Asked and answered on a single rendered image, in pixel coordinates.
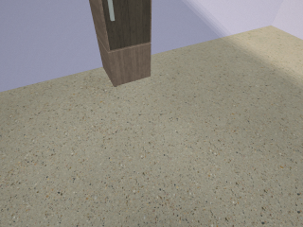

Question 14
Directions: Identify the cupboard door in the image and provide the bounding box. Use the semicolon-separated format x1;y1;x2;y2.
101;0;151;50

